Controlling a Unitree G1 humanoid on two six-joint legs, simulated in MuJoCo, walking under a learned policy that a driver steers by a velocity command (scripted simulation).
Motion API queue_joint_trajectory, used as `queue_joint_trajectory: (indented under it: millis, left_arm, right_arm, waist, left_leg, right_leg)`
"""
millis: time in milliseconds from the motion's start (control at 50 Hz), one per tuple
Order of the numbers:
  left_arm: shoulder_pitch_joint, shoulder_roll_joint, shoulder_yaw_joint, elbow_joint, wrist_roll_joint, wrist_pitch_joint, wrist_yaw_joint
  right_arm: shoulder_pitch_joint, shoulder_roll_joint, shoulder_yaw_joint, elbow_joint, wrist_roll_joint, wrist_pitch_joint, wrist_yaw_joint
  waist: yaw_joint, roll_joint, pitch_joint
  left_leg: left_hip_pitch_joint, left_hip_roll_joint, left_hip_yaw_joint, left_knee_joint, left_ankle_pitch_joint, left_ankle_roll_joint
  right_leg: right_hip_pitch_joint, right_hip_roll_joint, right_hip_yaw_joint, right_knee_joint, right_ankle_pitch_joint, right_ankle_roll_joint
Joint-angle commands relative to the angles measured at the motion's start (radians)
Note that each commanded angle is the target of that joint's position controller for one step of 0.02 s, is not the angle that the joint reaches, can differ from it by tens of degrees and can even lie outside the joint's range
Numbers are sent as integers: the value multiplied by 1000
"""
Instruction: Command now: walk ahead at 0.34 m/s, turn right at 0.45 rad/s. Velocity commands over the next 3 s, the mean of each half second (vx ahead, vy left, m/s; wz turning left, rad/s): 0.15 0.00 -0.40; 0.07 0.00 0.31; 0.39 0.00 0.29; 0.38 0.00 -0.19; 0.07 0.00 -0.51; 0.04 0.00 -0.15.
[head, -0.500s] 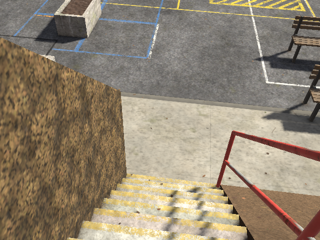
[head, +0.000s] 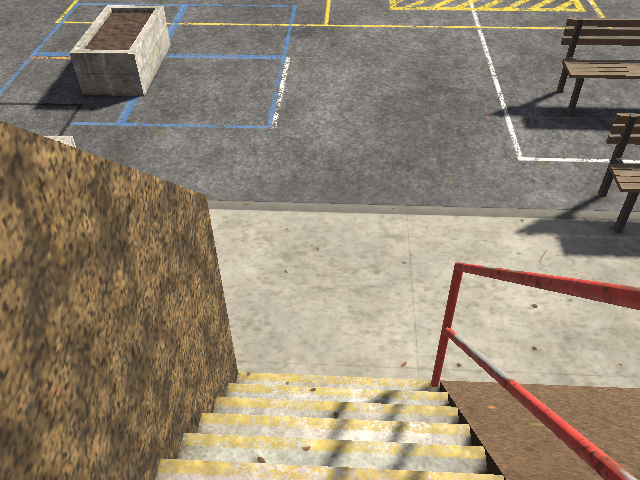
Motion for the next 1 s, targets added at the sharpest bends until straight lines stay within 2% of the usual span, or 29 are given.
queue_joint_trajectory:
  millis: [20,60,80,100,140,160,220,260,340,380,420,460,480,500,520,540,560,580,600,640,700,780,840,860,900,920,940,980,1000]
  left_arm:
    - [261,147,50,45,-7,-4,17]
    - [227,-20,-5,85,10,13,22]
    - [201,-170,-49,86,11,-7,41]
    - [135,-226,-77,49,-30,-22,59]
    - [175,-64,-64,44,7,-45,76]
    - [186,23,-43,35,10,-57,71]
    - [500,-108,-62,189,-20,-85,135]
    - [456,-148,-62,154,-27,-61,135]
    - [121,-64,-58,11,20,-34,98]
    - [222,-98,-52,10,-39,-21,127]
    - [284,-66,-49,36,-53,7,104]
    - [185,-38,-53,-12,-49,37,44]
    - [208,-41,-50,-16,-46,47,-14]
    - [263,-61,-25,-56,-68,49,-34]
    - [137,4,-19,-122,-158,99,100]
    - [37,-65,-61,-220,-48,103,50]
    - [62,-84,-58,-142,-51,106,35]
    - [80,-120,-63,-132,-81,102,33]
    - [141,-157,-76,-140,-86,74,19]
    - [100,-109,-78,-164,-10,51,28]
    - [-77,-55,-70,-277,-40,80,33]
    - [-183,-57,-71,-326,-23,122,23]
    - [-120,-11,-48,-318,-9,92,39]
    - [-321,-24,-51,-399,-29,98,60]
    - [-306,-47,-54,-362,-23,114,60]
    - [-103,-34,-50,-273,7,110,53]
    - [-264,-62,-42,-363,-34,102,61]
    - [-307,-24,-20,-351,-80,74,68]
    - [-184,-45,-14,-328,-77,55,68]
  right_arm:
    - [-210,-70,-30,-263,52,-23,-8]
    - [-171,-26,-3,-253,59,-12,-75]
    - [-75,72,33,-208,16,8,-61]
    - [-92,38,23,-188,9,19,-48]
    - [-141,77,36,-198,40,12,-31]
    - [-117,30,27,-205,37,8,-28]
    - [-387,-36,15,-296,-34,17,-38]
    - [-379,-29,29,-259,-15,31,-6]
    - [-313,-16,24,-292,-30,49,-16]
    - [-361,-54,0,-294,12,39,-35]
    - [-364,-39,-7,-275,17,31,-39]
    - [20,-109,-62,-177,16,20,-59]
    - [321,-174,-101,-108,-3,17,-64]
    - [198,-247,-113,-155,21,16,-26]
    - [65,-109,-59,-90,160,31,-79]
    - [99,-240,-90,-132,2,15,-28]
    - [-21,-181,-64,-144,-36,9,-5]
    - [36,-109,-32,-99,-37,9,-22]
    - [75,-64,-24,-61,25,-7,-31]
    - [50,-61,-15,-81,31,-45,-73]
    - [180,-120,-11,-73,-5,-75,-136]
    - [178,-146,-13,-90,36,-55,-140]
    - [93,-190,-40,-136,8,-54,-113]
    - [132,-182,-62,-141,62,-35,-123]
    - [281,-174,-82,-78,74,-11,-113]
    - [257,-159,-71,-59,7,-20,-91]
    - [188,-171,-99,-123,80,-9,-96]
    - [131,-156,-101,-134,73,2,-100]
    - [91,-141,-94,-160,33,8,-102]
  waist:
    - [94,-42,65]
    - [-23,34,163]
    - [-53,23,195]
    - [-40,38,232]
    - [-74,-133,134]
    - [-75,-66,115]
    - [119,-43,73]
    - [135,56,103]
    - [-19,-65,142]
    - [91,-21,182]
    - [143,-60,156]
    - [-44,55,19]
    - [-117,216,-141]
    - [-36,294,-229]
    - [31,176,-254]
    - [-65,93,-84]
    - [13,-94,29]
    - [73,-12,69]
    - [134,142,129]
    - [78,114,52]
    - [-17,37,-30]
    - [-7,133,47]
    - [37,111,-10]
    - [-60,82,40]
    - [-123,170,98]
    - [-52,246,74]
    - [-73,136,109]
    - [-70,174,79]
    - [-7,170,22]
  left_leg:
    - [-907,46,-72,41,153,-44]
    - [-775,139,-63,-4,217,10]
    - [-709,233,-123,-410,627,33]
    - [-495,221,-24,-704,941,21]
    - [-115,140,114,-451,1121,-72]
    - [-156,127,112,-406,1033,-95]
    - [-692,145,-58,-797,913,-103]
    - [-641,148,-75,-1144,1242,-76]
    - [210,108,23,-1068,1334,-35]
    - [7,131,-16,-1642,1117,-17]
    - [39,140,9,-1839,1106,-17]
    - [594,187,80,-1972,1314,41]
    - [1045,328,21,-1724,1639,162]
    - [1190,439,-21,-1355,2043,296]
    - [1115,598,-284,-1353,1732,367]
    - [835,517,-359,-1545,1441,365]
    - [582,438,-249,-1582,1251,252]
    - [357,348,-137,-1617,1391,105]
    - [193,294,-142,-1565,1494,77]
    - [121,180,-147,-1496,1267,96]
    - [205,210,-243,-1380,1376,172]
    - [23,206,-497,-1539,704,175]
    - [109,206,-524,-1432,798,178]
    - [237,217,-597,-1523,507,205]
    - [296,247,-756,-1648,0,266]
    - [130,223,-736,-1642,110,250]
    - [227,239,-754,-1677,-27,290]
    - [146,189,-686,-1677,31,268]
    - [-57,132,-606,-1640,140,247]
  right_leg:
    - [529,-426,593,70,660,-396]
    - [69,-363,533,53,421,-326]
    - [-74,-254,397,68,423,-219]
    - [-369,-153,260,70,427,-208]
    - [-692,-47,257,143,475,-141]
    - [-662,-56,298,193,497,-128]
    - [43,-61,519,410,302,-126]
    - [-13,-76,535,459,174,-171]
    - [-752,12,454,445,-197,-157]
    - [-321,8,514,524,-99,-133]
    - [-168,-5,620,594,59,-186]
    - [-411,80,470,962,90,-95]
    - [-693,142,268,1387,-152,18]
    - [-984,221,81,1743,-716,64]
    - [-973,106,68,1626,-806,50]
    - [-1111,141,107,1708,-611,94]
    - [-1007,75,176,1559,-306,85]
    - [-848,40,118,1571,-178,77]
    - [-785,-19,48,1483,-131,67]
    - [-822,-28,19,1377,109,102]
    - [-935,-46,18,1181,273,166]
    - [-723,-49,44,819,234,181]
    - [-650,-32,66,875,165,183]
    - [-754,-19,60,552,-150,201]
    - [-687,17,45,357,-308,189]
    - [-437,11,45,625,-35,155]
    - [-522,42,47,178,-360,153]
    - [-198,85,-26,-15,-175,94]
    - [108,99,-71,136,-108,83]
